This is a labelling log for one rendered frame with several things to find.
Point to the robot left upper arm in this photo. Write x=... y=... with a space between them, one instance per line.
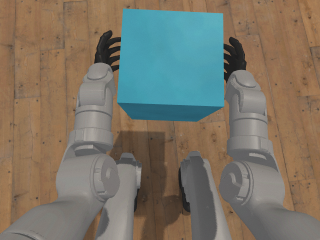
x=83 y=184

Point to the right robot hand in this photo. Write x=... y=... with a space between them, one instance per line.
x=236 y=60

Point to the robot right upper arm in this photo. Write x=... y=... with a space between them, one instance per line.
x=256 y=193

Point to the left robot foot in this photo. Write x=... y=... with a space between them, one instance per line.
x=135 y=201

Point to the left robot hand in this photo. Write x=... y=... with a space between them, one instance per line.
x=103 y=52

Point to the right robot shin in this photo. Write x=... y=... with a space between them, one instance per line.
x=191 y=154

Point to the robot right forearm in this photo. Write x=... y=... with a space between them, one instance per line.
x=248 y=121

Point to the robot left forearm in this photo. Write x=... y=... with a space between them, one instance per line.
x=93 y=114

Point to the carton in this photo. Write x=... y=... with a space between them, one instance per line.
x=171 y=65

